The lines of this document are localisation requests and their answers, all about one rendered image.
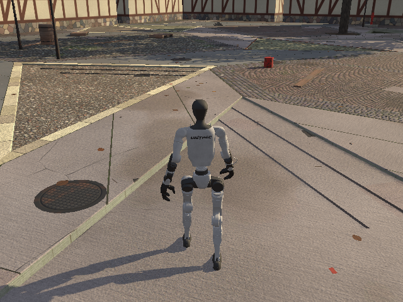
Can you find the left robot hand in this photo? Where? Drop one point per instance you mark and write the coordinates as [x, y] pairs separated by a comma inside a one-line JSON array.
[[164, 189]]

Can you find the right robot shin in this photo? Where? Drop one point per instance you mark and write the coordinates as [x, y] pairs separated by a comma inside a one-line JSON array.
[[217, 239]]

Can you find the right robot forearm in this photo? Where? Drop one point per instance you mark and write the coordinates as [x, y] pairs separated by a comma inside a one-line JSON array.
[[229, 162]]

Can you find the robot right upper arm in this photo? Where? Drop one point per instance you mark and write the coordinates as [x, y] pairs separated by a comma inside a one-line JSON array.
[[220, 132]]

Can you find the right robot hand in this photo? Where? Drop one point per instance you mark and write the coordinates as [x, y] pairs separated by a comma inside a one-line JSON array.
[[231, 173]]

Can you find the left robot forearm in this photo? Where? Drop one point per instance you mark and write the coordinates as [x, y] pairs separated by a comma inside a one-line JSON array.
[[170, 171]]

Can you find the robot right thigh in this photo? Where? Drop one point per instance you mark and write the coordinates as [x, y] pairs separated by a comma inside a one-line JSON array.
[[217, 185]]

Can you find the robot left upper arm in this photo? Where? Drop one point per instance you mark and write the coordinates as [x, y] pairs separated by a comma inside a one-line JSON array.
[[178, 143]]

